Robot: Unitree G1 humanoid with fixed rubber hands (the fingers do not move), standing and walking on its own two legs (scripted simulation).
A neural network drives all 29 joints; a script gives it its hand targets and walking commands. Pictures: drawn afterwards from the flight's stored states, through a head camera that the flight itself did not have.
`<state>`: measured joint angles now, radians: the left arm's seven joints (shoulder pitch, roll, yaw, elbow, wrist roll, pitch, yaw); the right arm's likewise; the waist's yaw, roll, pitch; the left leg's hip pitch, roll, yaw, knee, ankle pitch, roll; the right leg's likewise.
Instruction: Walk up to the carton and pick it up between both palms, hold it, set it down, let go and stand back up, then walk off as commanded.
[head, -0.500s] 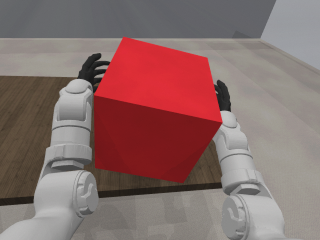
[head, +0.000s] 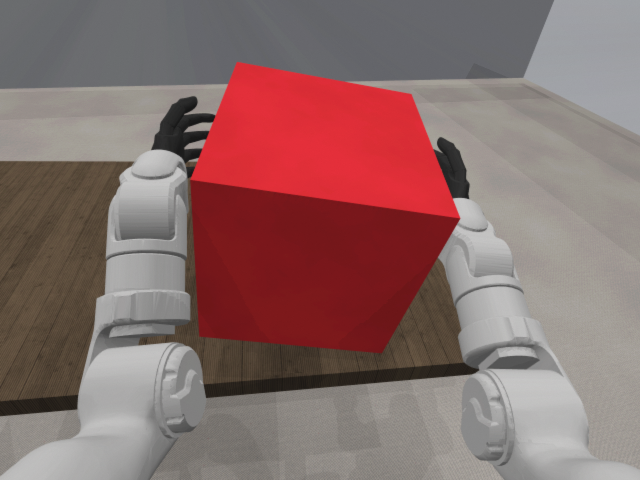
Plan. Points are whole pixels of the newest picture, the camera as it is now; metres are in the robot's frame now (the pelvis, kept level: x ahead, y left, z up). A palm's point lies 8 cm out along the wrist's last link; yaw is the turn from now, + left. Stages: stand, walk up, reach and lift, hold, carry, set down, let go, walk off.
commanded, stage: reach and lift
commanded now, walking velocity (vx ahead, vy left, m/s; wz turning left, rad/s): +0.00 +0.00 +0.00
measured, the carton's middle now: (310, 209) +0.41 -0.02 +0.17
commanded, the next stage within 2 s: hold in 1.26 s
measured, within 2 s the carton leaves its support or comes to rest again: neither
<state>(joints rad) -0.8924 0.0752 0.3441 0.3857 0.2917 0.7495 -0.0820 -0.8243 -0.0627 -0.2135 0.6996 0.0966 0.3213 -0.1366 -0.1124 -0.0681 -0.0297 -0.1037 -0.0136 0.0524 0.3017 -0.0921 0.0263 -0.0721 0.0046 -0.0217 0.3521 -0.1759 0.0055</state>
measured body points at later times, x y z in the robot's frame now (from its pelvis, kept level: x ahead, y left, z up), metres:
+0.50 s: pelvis +0.00 +0.00 +0.00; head -0.05 +0.02 +0.45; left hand +0.41 +0.14 +0.26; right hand +0.39 -0.19 +0.23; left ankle +0.05 +0.10 -0.75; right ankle +0.02 -0.11 -0.75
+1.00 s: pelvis +0.00 +0.00 +0.00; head -0.07 +0.02 +0.44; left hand +0.40 +0.15 +0.27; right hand +0.38 -0.19 +0.25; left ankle +0.05 +0.10 -0.75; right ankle +0.02 -0.11 -0.75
